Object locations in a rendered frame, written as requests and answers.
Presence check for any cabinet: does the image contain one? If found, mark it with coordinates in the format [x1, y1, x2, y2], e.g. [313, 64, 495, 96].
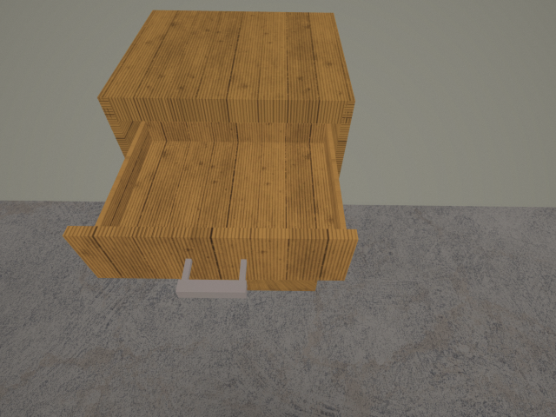
[97, 10, 355, 291]

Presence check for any drawer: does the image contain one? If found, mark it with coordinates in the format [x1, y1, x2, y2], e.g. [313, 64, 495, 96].
[63, 121, 359, 281]

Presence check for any handle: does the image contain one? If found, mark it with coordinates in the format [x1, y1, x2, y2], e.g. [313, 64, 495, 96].
[175, 259, 248, 299]

